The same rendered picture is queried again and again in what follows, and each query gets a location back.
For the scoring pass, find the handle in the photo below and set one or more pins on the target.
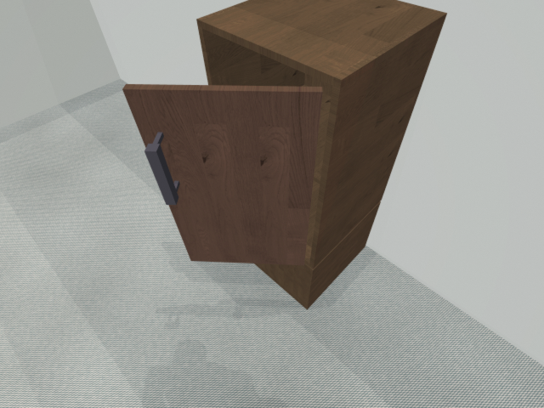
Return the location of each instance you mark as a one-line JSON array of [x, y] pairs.
[[161, 172]]

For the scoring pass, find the cupboard door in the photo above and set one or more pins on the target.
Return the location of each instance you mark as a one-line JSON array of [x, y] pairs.
[[245, 160]]

